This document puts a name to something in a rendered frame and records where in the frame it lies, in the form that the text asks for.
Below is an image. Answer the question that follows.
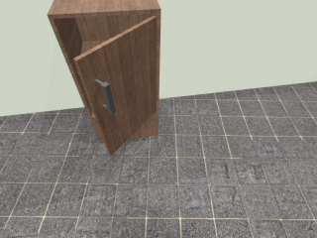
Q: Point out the handle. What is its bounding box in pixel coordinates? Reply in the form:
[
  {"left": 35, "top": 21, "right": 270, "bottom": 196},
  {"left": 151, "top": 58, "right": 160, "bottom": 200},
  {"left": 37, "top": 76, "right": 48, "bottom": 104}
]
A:
[{"left": 94, "top": 78, "right": 116, "bottom": 115}]

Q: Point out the cupboard door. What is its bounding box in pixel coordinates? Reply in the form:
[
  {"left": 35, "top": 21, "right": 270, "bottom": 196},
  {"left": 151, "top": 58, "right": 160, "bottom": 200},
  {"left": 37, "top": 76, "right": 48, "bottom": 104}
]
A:
[{"left": 73, "top": 16, "right": 157, "bottom": 156}]

